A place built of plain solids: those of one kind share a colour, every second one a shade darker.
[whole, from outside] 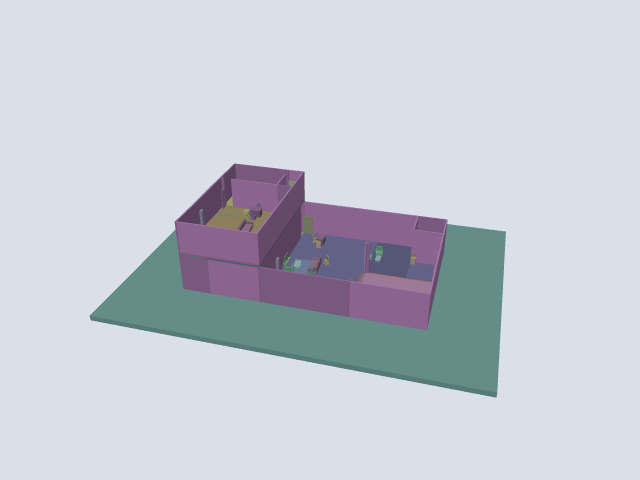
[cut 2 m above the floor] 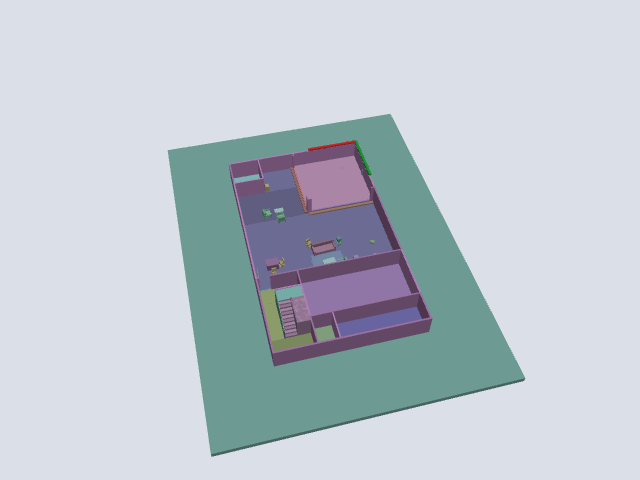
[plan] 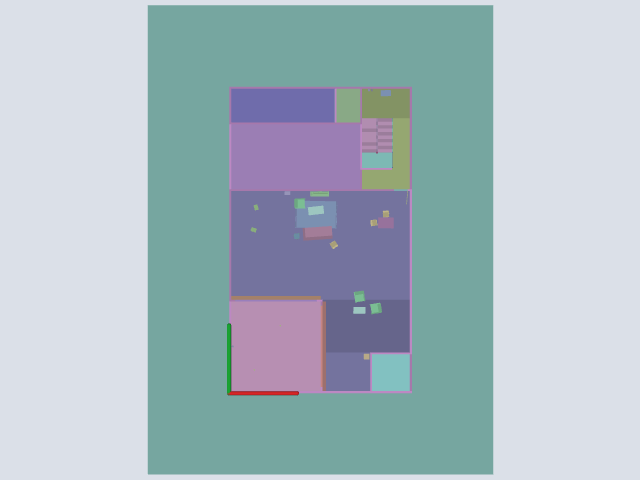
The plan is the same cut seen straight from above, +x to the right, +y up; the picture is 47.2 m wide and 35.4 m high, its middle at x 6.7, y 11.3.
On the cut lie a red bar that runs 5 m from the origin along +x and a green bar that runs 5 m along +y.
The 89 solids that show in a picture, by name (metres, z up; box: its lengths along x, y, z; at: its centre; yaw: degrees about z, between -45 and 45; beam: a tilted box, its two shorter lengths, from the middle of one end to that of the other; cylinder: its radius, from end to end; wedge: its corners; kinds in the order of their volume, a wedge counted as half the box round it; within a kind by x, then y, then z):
{
 "under_1": {"box": [25.48, 34.61, 0.5], "at": [6.74, 11.3, -0.33]},
 "wall_1": {"box": [0.16, 6.6, 3.91], "at": [0.08, 3.46, 1.65]},
 "wall_2": {"box": [0.16, 8.02, 3.91], "at": [0.08, 10.9, 1.65]},
 "wall_3": {"box": [0.16, 4.79, 3.91], "at": [0.08, 17.43, 1.65]},
 "wall_4": {"box": [0.16, 7.41, 3.1], "at": [0.08, 18.75, 5.46]},
 "wall_5": {"box": [0.16, 2.49, 3.91], "at": [0.08, 21.2, 1.65]},
 "wall_6": {"box": [0.46, 0.13, 3.91], "at": [0.23, 6.83, 1.65]},
 "wall_7": {"box": [9.8, 0.13, 3.91], "at": [4.9, 19.89, 1.65]},
 "wall_8": {"box": [12.16, 0.13, 3.91], "at": [6.08, 14.97, 1.65]},
 "wall_9": {"box": [0.43, 0.13, 3.91], "at": [6.67, 6.83, 1.65]},
 "wall_10": {"box": [13.48, 0.16, 3.91], "at": [6.74, 0.08, 1.65]},
 "wall_11": {"box": [13.48, 0.16, 3.1], "at": [6.74, 14.96, 5.46]},
 "wall_12": {"box": [13.48, 0.16, 7.31], "at": [6.74, 22.53, 3.35]},
 "wall_13": {"box": [0.13, 0.3, 3.91], "at": [6.83, 0.31, 1.65]},
 "wall_14": {"box": [0.13, 0.3, 3.91], "at": [6.83, 6.61, 1.65]},
 "wall_15": {"box": [0.13, 2.49, 3.91], "at": [7.84, 21.2, 1.65]},
 "wall_16": {"box": [0.13, 1.44, 7.31], "at": [9.73, 15.76, 3.35]},
 "wall_17": {"box": [0.13, 3.22, 3.91], "at": [9.73, 18.22, 1.65]},
 "wall_18": {"box": [0.13, 4.78, 3.1], "at": [9.73, 19.0, 5.46]},
 "wall_19": {"box": [0.13, 2.49, 3.91], "at": [9.73, 21.2, 1.65]},
 "wall_20": {"box": [0.13, 0.3, 3.1], "at": [9.73, 22.3, 5.46]},
 "wall_21": {"box": [0.13, 2.72, 3.91], "at": [10.47, 1.52, 1.65]},
 "wall_22": {"box": [2.34, 0.13, 3.91], "at": [10.84, 16.55, 1.65]},
 "wall_23": {"box": [2.74, 0.13, 3.1], "at": [11.04, 16.55, 5.46]},
 "wall_24": {"box": [3.07, 0.13, 3.91], "at": [11.95, 2.94, 1.65]},
 "wall_25": {"box": [0.16, 2.72, 3.91], "at": [13.4, 1.52, 1.65]},
 "wall_26": {"box": [0.16, 11.9, 3.91], "at": [13.4, 8.96, 1.65]},
 "wall_27": {"box": [0.16, 1.44, 3.1], "at": [13.4, 15.76, 5.46]},
 "wall_28": {"box": [0.16, 7.41, 3.91], "at": [13.4, 18.75, 1.65]},
 "wall_29": {"box": [0.16, 5.84, 3.1], "at": [13.4, 19.53, 5.46]},
 "floor_gym_1": {"box": [13.16, 8.02, 0.5], "at": [6.74, 10.9, -0.25]},
 "floor_gym_2": {"box": [3.52, 2.85, 0.5], "at": [8.65, 1.58, -0.25]},
 "floor_gym_3": {"box": [6.43, 3.88, 0.5], "at": [10.11, 4.95, -0.25]},
 "stair_1": {"box": [1.05, 2.53, 2.43], "at": [10.32, 19.01, 0.92]},
 "stair_2": {"box": [1.05, 2.28, 2.61], "at": [10.32, 19.14, 1.01]},
 "stair_3": {"box": [1.05, 2.03, 2.79], "at": [10.32, 19.27, 1.09]},
 "stair_4": {"box": [1.05, 1.77, 2.97], "at": [10.32, 19.39, 1.18]},
 "stair_5": {"box": [1.05, 1.01, 3.5], "at": [10.32, 19.77, 1.45]},
 "stair_6": {"box": [1.05, 0.76, 3.68], "at": [10.32, 19.9, 1.54]},
 "stair_7": {"box": [1.05, 0.25, 4.03], "at": [10.32, 20.15, 1.72]},
 "stair_8": {"box": [1.05, 0.25, 2.08], "at": [11.48, 17.87, 0.74]},
 "stair_9": {"box": [1.05, 0.51, 1.9], "at": [11.48, 18.0, 0.65]},
 "stair_10": {"box": [1.05, 0.76, 1.72], "at": [11.48, 18.13, 0.56]},
 "stair_11": {"box": [1.05, 1.01, 1.54], "at": [11.48, 18.25, 0.47]},
 "stair_12": {"box": [1.05, 1.27, 1.37], "at": [11.48, 18.38, 0.38]},
 "stair_13": {"box": [1.05, 1.52, 1.19], "at": [11.48, 18.51, 0.29]},
 "stair_14": {"box": [1.05, 1.77, 1.01], "at": [11.48, 18.63, 0.21]},
 "stair_15": {"box": [1.05, 2.03, 0.83], "at": [11.48, 18.76, 0.12]},
 "stair_16": {"box": [1.05, 2.28, 0.66], "at": [11.48, 18.89, 0.03]},
 "stair_17": {"box": [1.05, 2.53, 0.48], "at": [11.48, 19.01, -0.06]},
 "floor_ring_1": {"box": [6.6, 6.6, 0.78], "at": [3.46, 3.46, -0.11]},
 "floor_changing_room_1": {"box": [9.51, 4.79, 0.5], "at": [4.92, 17.43, -0.25]},
 "upper_floor_club_room_1": {"box": [9.51, 7.41, 0.16], "at": [4.92, 18.75, 3.83]},
 "floor_showers_1": {"box": [7.62, 2.49, 0.5], "at": [3.97, 21.2, -0.25]},
 "floor_lobby_1": {"box": [3.52, 1.44, 0.5], "at": [11.56, 15.76, -0.25]},
 "floor_lobby_2": {"box": [3.52, 2.17, 0.5], "at": [11.56, 21.36, -0.25]},
 "floor_lobby_3": {"box": [1.31, 3.8, 0.5], "at": [12.66, 18.38, -0.25]},
 "stair_landing_1": {"box": [2.21, 1.14, 2.25], "at": [10.9, 17.18, 0.83]},
 "floor_kit_store_1": {"box": [2.78, 2.72, 0.5], "at": [11.93, 1.52, -0.25]},
 "floor_wc_1": {"box": [1.76, 2.49, 0.5], "at": [8.79, 21.2, -0.25]},
 "sofa_1": {"box": [2.16, 0.23, 0.39], "at": [4.98, 18.51, 4.55], "yaw": 4.8},
 "sofa_2": {"box": [2.16, 0.93, 0.34], "at": [5.01, 18.15, 4.19], "yaw": 4.8},
 "sofa_3": {"box": [2.16, 0.93, 0.34], "at": [6.52, 11.8, 0.28], "yaw": 4.0},
 "sofa_4": {"box": [2.16, 0.23, 0.39], "at": [6.55, 11.44, 0.65], "yaw": 4.0},
 "kitchen_table_1": {"box": [0.71, 1.06, 0.72], "at": [8.56, 18.44, 4.27], "yaw": 2.1},
 "kitchen_table_2": {"box": [0.8, 1.15, 0.028], "at": [8.56, 18.44, 4.64], "yaw": 2.1},
 "kitchen_table_3": {"box": [1.06, 0.71, 0.72], "at": [11.56, 12.56, 0.36], "yaw": -0.6},
 "kitchen_table_4": {"box": [1.15, 0.8, 0.028], "at": [11.56, 12.56, 0.74], "yaw": -0.6},
 "upper_floor_landing_1": {"box": [3.52, 1.87, 0.16], "at": [11.56, 21.52, 3.83]},
 "wall_band_1": {"box": [0.16, 4.79, 0.31], "at": [0.08, 17.43, 3.75]},
 "wall_band_2": {"box": [12.16, 0.13, 0.31], "at": [6.08, 14.97, 3.75]},
 "floor_gap_ring_steps_front_1": {"box": [6.0, 0.13, 0.78], "at": [3.46, 6.83, -0.11]},
 "floor_gap_ring_steps_side_1": {"box": [0.13, 6.0, 0.78], "at": [6.83, 3.46, -0.11]},
 "wall_foot_1": {"box": [0.16, 7.41, 0.17], "at": [0.08, 18.75, 3.83]},
 "wall_foot_2": {"box": [13.48, 0.16, 0.17], "at": [6.74, 14.96, 3.83]},
 "rug_1": {"box": [2.9, 2.0, 0.08], "at": [6.42, 13.18, -0.03], "yaw": -1.0},
 "rug_2": {"box": [0.75, 0.45, 0.08], "at": [11.56, 22.13, -0.03], "yaw": 1.6},
 "billy_1": {"box": [0.42, 0.28, 2.02], "at": [4.3, 14.76, 1.01]},
 "billy_2": {"box": [0.42, 0.28, 2.02], "at": [4.55, 22.3, 4.92]},
 "ring_steps_front_tread_1": {"box": [6.6, 0.28, 0.19], "at": [3.46, 7.03, 0.04]},
 "ring_steps_side_tread_1": {"box": [0.26, 6.6, 0.19], "at": [7.02, 3.46, 0.04]},
 "armchair_frame_1": {"box": [0.74, 0.63, 0.18], "at": [5.21, 14.0, 0.32], "yaw": 0.6},
 "armchair_frame_2": {"box": [0.63, 0.74, 0.18], "at": [9.62, 7.12, 0.32], "yaw": 9.1},
 "armchair_frame_3": {"box": [0.74, 0.63, 0.18], "at": [10.82, 6.25, 0.32], "yaw": 8.9},
 "leaf_gym_door_1": {"box": [0.05, 1.01, 2.03], "at": [13.13, 14.41, 1.01], "yaw": -5.0},
 "leaf_club_room_door_1": {"box": [0.76, 0.05, 2.03], "at": [9.29, 22.18, 4.92], "yaw": -4.0},
 "coffee_table_1": {"box": [1.15, 0.6, 0.022], "at": [6.4, 13.48, 0.41], "yaw": 6.4},
 "coffee_table_2": {"box": [0.9, 0.5, 0.046], "at": [9.61, 6.11, 0.4], "yaw": -0.5},
 "tv_stand_1": {"box": [1.4, 0.37, 0.046], "at": [6.67, 14.69, 0.36]}
}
